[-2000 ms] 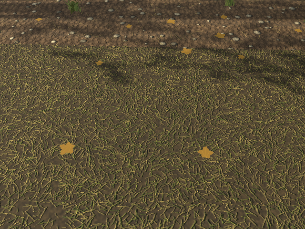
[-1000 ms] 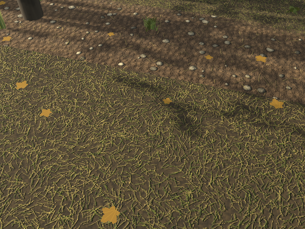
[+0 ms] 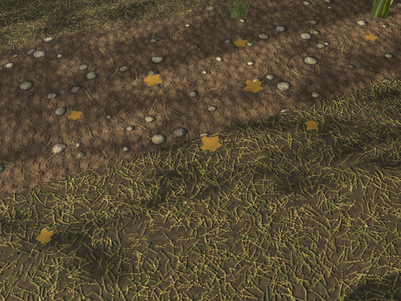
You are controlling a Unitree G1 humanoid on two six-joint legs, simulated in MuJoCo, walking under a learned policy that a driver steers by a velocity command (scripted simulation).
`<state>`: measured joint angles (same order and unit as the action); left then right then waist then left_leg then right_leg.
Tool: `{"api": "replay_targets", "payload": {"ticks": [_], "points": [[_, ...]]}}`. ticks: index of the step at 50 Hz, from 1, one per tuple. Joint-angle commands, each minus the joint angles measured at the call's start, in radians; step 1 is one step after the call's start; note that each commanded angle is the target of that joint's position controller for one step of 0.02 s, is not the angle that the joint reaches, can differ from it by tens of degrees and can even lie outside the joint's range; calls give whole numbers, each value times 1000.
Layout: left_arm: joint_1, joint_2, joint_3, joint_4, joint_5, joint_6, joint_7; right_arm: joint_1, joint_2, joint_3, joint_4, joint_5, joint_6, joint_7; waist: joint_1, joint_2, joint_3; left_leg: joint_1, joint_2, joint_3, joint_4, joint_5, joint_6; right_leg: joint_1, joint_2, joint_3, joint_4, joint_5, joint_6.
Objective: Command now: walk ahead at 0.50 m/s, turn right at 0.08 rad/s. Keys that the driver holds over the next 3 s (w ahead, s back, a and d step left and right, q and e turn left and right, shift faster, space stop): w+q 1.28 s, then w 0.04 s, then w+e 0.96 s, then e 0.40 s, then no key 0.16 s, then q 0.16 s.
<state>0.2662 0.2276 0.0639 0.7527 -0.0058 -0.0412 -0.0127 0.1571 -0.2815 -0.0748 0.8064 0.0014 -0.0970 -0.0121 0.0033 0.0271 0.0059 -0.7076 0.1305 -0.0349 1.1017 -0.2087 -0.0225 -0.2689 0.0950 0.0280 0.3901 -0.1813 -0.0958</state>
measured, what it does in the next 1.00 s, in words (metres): walks ahead, turning left: left foot, then right foot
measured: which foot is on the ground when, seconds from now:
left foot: up 0.00-0.28, down 0.30-0.78, up 0.80-1.00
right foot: down 0.00-0.30, up 0.32-0.74, down 0.76-1.00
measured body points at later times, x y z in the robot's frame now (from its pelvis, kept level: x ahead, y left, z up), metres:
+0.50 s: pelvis +0.29 +0.07 +0.00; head +0.33 +0.08 +0.45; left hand +0.39 +0.35 -0.11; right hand +0.45 -0.18 -0.12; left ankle +0.31 +0.14 -0.74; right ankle +0.32 -0.09 -0.67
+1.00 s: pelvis +0.57 +0.08 +0.00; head +0.60 +0.08 +0.45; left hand +0.51 +0.36 -0.10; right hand +0.84 -0.09 -0.10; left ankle +0.52 +0.23 -0.65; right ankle +0.62 -0.01 -0.74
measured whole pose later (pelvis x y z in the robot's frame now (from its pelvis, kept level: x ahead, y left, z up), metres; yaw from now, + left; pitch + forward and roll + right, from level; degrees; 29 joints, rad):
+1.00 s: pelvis +0.57 +0.08 +0.00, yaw +31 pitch +2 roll -1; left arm 0.26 0.24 0.07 0.78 0.01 -0.10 0.00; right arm 0.23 -0.31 -0.09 0.66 0.02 -0.02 0.00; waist 0.04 0.06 0.01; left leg -0.64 0.06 -0.07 1.14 -0.27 0.01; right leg -0.20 0.03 -0.07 0.36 -0.20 -0.04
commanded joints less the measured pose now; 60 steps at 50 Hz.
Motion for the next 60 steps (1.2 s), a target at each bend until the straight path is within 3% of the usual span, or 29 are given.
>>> {"api": "replay_targets", "payload": {"ticks": [1, 6, 9, 11, 13, 14, 15, 16, 17, 18, 19, 20, 21, 22, 24, 29, 34, 37, 38, 39, 40, 41, 42, 43, 44, 46, 52, 56, 60], "points": [[-45, 139, 38, -52, -2, -39, 14, 2, -43, -10, -45, -3, 8, -2, -20, -62, -66, -9, 11, 0, -168, 178, 4, 70, -249, 128, -171, 423, -149], [26, 151, 40, 9, -3, -54, 24, -144, -27, 5, -77, 19, 0, 28, 49, -74, -10, 57, -47, 19, -472, 444, 53, 120, -257, 45, -205, 298, -88], [59, 155, 44, 51, 1, -52, 26, -204, -35, 6, -107, 25, 2, 46, 69, -66, 37, -7, -73, 1, -530, 367, 85, 248, -304, 29, -179, 323, -79], [65, 160, 48, 64, 1, -41, 29, -215, -38, 6, -125, 21, -1, 61, 65, -72, 38, -30, -94, 17, -546, 254, 112, 340, -328, 13, -122, 463, -67], [33, 182, 54, 57, -2, -30, 38, -157, -59, -4, -123, 14, -2, 71, 25, -104, -26, 93, -148, 82, -538, 131, 145, 377, -322, -23, -8, 814, -45], [18, 196, 56, 53, -4, -22, 43, -83, -84, -17, -109, 11, 2, 72, -16, -118, -77, 204, -186, 115, -541, 86, 164, 379, -307, -44, 101, 982, -32], [-11, 200, 52, 42, -4, -17, 47, 64, -123, -37, -75, 10, 4, 69, -98, -99, -149, 416, -202, 102, -597, 150, 200, 308, -271, -75, 295, 991, -5], [16, 170, 38, 15, 15, -27, 51, 214, -212, -64, -55, 3, 9, 59, -134, 32, -275, 767, -19, -165, -570, 269, 294, 32, -211, -104, 622, 647, 41], [116, 59, -2, 7, 33, -53, 23, 246, -229, -63, -47, 23, 7, 61, -68, 230, -388, 1098, 176, -662, -673, 80, 464, -377, -6, -11, 933, -321, 102], [39, 142, 13, 6, -2, -84, 5, 281, -153, -43, -42, 29, 16, 51, -127, 152, -383, 1136, 162, -710, -759, -97, 426, -507, -43, 112, 1004, -351, 78], [-69, 166, 19, -35, -31, -100, 0, 205, -131, -37, -63, 24, 19, 41, -128, 99, -231, 1018, 140, -594, -788, -78, 384, -583, -89, 102, 972, -260, 68], [-118, 154, 13, -47, -15, -108, 5, 136, -121, -33, -85, 21, 21, 36, -97, -16, -153, 860, 111, -510, -809, 13, 360, -545, -126, 90, 892, -195, 66], [-131, 151, 19, -51, 9, -107, 13, 89, -107, -28, -100, 16, 21, 32, -58, -55, -102, 728, 85, -455, -830, 122, 351, -485, -150, 82, 808, -163, 78], [-119, 149, 24, -57, 18, -99, 18, 68, -95, -23, -113, 8, 20, 28, -24, -36, -93, 649, 57, -415, -852, 194, 349, -421, -166, 82, 762, -149, 89], [-92, 130, 24, -63, 18, -82, 24, 55, -97, -24, -125, 14, 22, 21, 8, -5, -73, 557, 32, -359, -872, 260, 346, -382, -175, 60, 662, -147, 118], [-248, 72, 0, -104, 20, -71, 22, 112, -144, -43, -122, 26, 36, 0, -45, 37, -38, 390, -68, -229, -862, 253, 272, -248, -115, 9, 281, 174, 156], [-330, 116, 14, -141, -4, -85, 6, 191, -126, -42, -102, 34, 52, 0, -75, 70, -47, 484, -39, -348, -769, 104, 234, -182, -73, 52, 113, 206, 139], [-241, 154, 36, -126, -6, -103, 5, 163, -114, -43, -124, 27, 55, -6, -7, 97, -68, 521, -43, -408, -653, 102, 198, -42, -80, 53, 33, 131, 92], [-143, 183, 50, -110, 4, -106, 11, 146, -80, -32, -141, 21, 50, -4, 45, 83, -132, 471, -81, -369, -531, 126, 166, 123, -138, 82, 39, 120, 56], [11, 241, 66, -96, 17, -105, 20, 154, -17, -11, -162, 6, 44, 0, 100, -43, -253, 330, -154, -263, -247, -58, 125, 375, -319, 254, 47, 83, -7], [83, 303, 79, -62, 30, -92, 14, 283, -5, -3, -191, 40, 37, -3, 39, -368, -326, 2, -243, -150, 22, -408, 74, 600, -518, 707, -42, -156, -169], [57, 217, 64, -80, 9, -87, 11, 287, -101, -18, -160, 46, 40, -7, 58, -272, -258, -110, -157, -158, 161, -355, 55, 559, -523, 762, -75, -351, -167], [21, 156, 46, -89, 5, -80, 14, 189, -145, -29, -169, 32, 48, -6, 84, -173, -148, -134, -128, -139, 200, -255, 46, 455, -473, 597, -82, -316, -123], [-22, 142, 36, -93, 13, -73, 14, 137, -134, -31, -178, 18, 53, -5, 68, -102, -87, -99, -99, -113, 186, -184, 41, 340, -425, 467, -98, -181, -95], [-49, 128, 30, -85, 17, -68, 13, 106, -121, -33, -193, 12, 52, -2, 49, -96, -44, -81, -75, -110, 149, -137, 40, 262, -389, 385, -118, -79, -87], [-63, 111, 23, -70, 19, -71, 12, 112, -84, -31, -200, 26, 59, 10, 20, -130, -21, -23, -43, -87, 103, -98, 42, 176, -340, 253, -165, 29, -71], [-41, 168, 41, -9, 12, -76, 15, 30, -50, -18, -226, 23, 69, 19, 20, -95, -4, -72, -23, -71, -92, 91, 13, 196, -343, 50, -218, 249, -86], [-8, 197, 45, 21, 5, -64, 21, -93, -31, -5, -252, 22, 58, 43, 66, -87, 29, -17, -35, -8, -309, 245, 27, 221, -329, -69, -217, 277, -58], [45, 231, 53, 54, -11, -44, 22, -189, -30, 0, -296, 27, 58, 66, 91, -87, 67, -11, -56, 50, -429, 179, 60, 322, -367, -120, -184, 345, -43]]}}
